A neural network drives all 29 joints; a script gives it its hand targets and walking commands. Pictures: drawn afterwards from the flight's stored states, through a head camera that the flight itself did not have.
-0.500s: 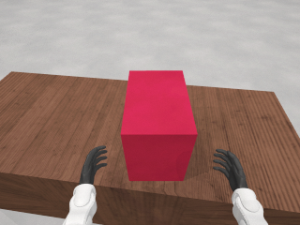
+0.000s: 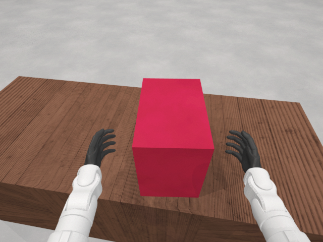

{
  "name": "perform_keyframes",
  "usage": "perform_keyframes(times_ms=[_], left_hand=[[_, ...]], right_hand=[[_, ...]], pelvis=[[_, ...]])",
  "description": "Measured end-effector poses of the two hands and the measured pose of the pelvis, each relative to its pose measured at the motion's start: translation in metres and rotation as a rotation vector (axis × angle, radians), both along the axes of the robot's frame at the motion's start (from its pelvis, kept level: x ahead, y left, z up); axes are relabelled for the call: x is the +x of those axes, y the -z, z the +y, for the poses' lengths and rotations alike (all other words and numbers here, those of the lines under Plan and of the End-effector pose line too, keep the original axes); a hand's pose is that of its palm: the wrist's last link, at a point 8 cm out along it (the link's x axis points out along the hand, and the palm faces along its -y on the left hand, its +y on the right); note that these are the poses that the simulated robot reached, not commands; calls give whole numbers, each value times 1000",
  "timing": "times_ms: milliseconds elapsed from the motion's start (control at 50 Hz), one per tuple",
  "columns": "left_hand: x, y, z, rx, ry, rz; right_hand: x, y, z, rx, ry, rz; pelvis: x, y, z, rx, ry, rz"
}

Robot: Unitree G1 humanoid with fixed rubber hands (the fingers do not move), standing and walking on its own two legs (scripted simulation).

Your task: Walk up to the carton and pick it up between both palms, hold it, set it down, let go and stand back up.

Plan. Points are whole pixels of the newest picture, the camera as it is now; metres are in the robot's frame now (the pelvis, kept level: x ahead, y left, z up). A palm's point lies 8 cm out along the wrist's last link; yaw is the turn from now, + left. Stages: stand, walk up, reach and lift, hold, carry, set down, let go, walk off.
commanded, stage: reach and lift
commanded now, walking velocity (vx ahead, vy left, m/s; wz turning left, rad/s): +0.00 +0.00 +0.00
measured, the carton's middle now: (170, 137) +0.46 +0.01 -0.04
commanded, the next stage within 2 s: none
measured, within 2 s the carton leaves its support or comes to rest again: neither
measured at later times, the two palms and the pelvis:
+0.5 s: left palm (98, 124) +0.37 +0.20 +0.11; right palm (251, 127) +0.38 -0.19 +0.10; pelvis -0.01 +0.00 +0.00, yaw +0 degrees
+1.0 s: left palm (97, 93) +0.43 +0.21 +0.17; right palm (248, 94) +0.45 -0.18 +0.16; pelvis -0.01 -0.01 +0.00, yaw +1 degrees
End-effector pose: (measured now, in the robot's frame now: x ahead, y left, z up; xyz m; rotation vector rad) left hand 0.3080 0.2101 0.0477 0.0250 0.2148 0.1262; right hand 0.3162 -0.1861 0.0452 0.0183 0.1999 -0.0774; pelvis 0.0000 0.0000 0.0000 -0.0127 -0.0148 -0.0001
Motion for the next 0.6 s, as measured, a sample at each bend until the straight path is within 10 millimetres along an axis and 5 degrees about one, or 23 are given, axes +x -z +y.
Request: perform_keyframes(times_ms=[600], left_hand=[[80, -76, -5, 5, -9, 26]], right_hand=[[84, -72, -5, 2, 9, 25]], pelvis=[[-12, 0, -4, 1, 0, 113]])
